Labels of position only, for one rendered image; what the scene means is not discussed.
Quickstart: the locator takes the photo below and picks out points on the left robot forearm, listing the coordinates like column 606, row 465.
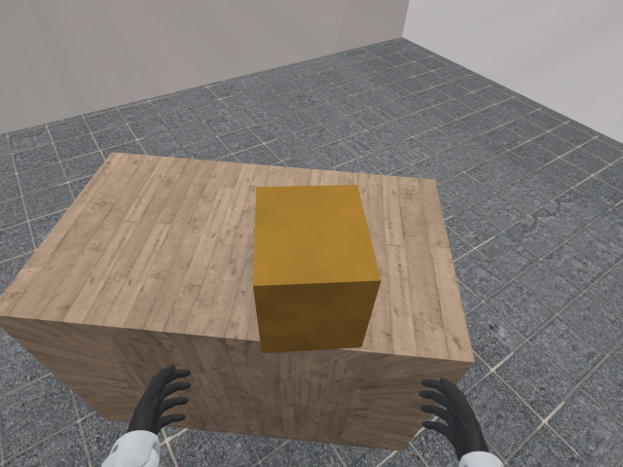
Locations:
column 138, row 448

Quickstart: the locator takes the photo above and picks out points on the robot right hand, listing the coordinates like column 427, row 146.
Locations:
column 464, row 431

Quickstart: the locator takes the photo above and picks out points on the carton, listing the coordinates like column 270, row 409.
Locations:
column 315, row 276

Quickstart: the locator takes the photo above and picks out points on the robot left hand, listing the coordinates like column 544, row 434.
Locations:
column 147, row 415

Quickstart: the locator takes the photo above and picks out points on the pedestal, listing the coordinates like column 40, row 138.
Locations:
column 152, row 265

